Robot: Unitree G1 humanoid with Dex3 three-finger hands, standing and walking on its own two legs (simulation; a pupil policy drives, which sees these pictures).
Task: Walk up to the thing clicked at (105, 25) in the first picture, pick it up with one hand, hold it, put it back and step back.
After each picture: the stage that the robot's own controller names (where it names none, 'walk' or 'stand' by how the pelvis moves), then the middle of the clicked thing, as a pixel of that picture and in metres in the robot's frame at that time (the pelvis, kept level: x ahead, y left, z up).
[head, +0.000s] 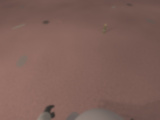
stand; (104, 28) +2.28 -0.29 -0.66
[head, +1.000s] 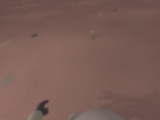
walk; (92, 35) +2.15 +0.11 -0.63
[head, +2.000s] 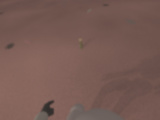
walk; (80, 44) +1.49 +0.36 -0.65
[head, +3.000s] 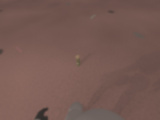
walk; (78, 60) +1.00 +0.32 -0.65
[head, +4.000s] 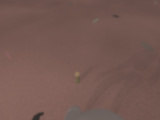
walk; (77, 77) +0.63 +0.21 -0.63
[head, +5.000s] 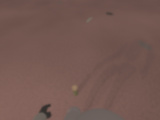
stand; (75, 90) +0.41 +0.19 -0.62
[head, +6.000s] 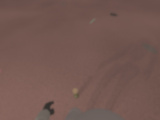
stand; (75, 93) +0.38 +0.20 -0.64
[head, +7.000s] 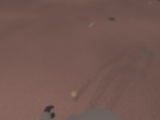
stand; (74, 96) +0.36 +0.19 -0.66
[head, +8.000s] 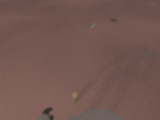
stand; (75, 98) +0.36 +0.19 -0.66
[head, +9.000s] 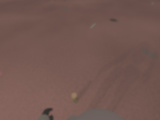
stand; (74, 98) +0.36 +0.20 -0.66
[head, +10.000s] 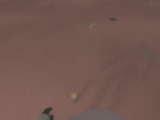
stand; (74, 98) +0.34 +0.20 -0.66
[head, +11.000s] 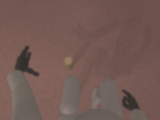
go down; (69, 64) +0.43 +0.19 -0.35
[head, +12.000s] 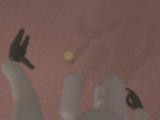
go down; (69, 59) +0.45 +0.19 -0.28
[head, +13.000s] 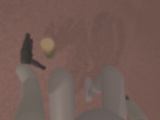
close in; (48, 50) +0.44 +0.23 -0.18
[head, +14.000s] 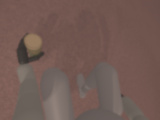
close; (34, 49) +0.44 +0.25 -0.17
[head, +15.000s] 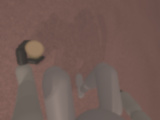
lift; (34, 52) +0.41 +0.26 -0.17
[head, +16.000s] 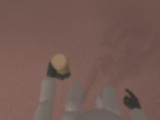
lift; (63, 69) +0.33 +0.20 +0.01
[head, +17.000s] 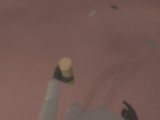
hold; (67, 73) +0.32 +0.17 +0.02
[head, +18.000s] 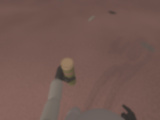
hold; (69, 73) +0.32 +0.16 +0.03
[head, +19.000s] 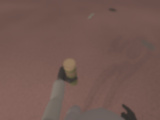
hold; (71, 74) +0.32 +0.15 +0.01
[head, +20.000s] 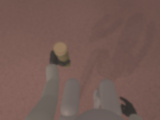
crouch; (63, 57) +0.43 +0.18 -0.06
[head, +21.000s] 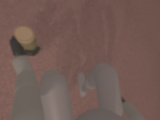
lower; (30, 44) +0.46 +0.26 -0.18
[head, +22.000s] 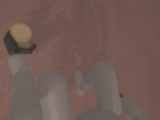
lower; (25, 42) +0.47 +0.27 -0.18
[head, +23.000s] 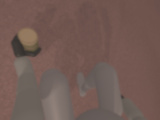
lower; (31, 45) +0.45 +0.26 -0.17
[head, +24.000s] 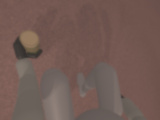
lower; (32, 47) +0.44 +0.26 -0.17
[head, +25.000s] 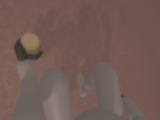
loosen; (33, 48) +0.44 +0.26 -0.17
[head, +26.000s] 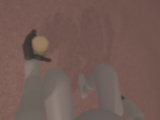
withdraw; (40, 50) +0.44 +0.23 -0.17
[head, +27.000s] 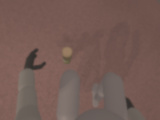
walk; (67, 57) +0.45 +0.19 -0.23
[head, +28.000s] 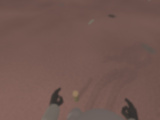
stand; (76, 96) +0.36 +0.16 -0.59
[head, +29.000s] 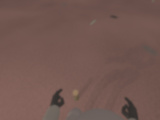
stand; (76, 95) +0.37 +0.16 -0.60
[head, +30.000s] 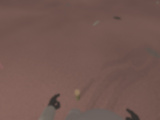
stand; (77, 95) +0.38 +0.16 -0.62
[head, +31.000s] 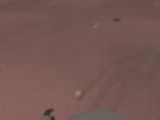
walk; (78, 96) +0.39 +0.16 -0.66
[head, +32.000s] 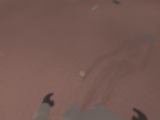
walk; (82, 76) +0.54 +0.10 -0.63
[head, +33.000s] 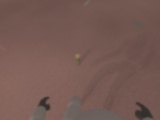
walk; (77, 60) +0.82 +0.24 -0.62
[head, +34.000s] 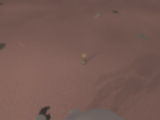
stand; (84, 59) +1.02 +0.16 -0.64
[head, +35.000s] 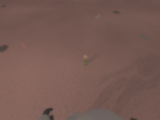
stand; (85, 61) +1.02 +0.14 -0.66
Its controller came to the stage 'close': yes
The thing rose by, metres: 0.68
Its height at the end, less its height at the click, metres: +0.00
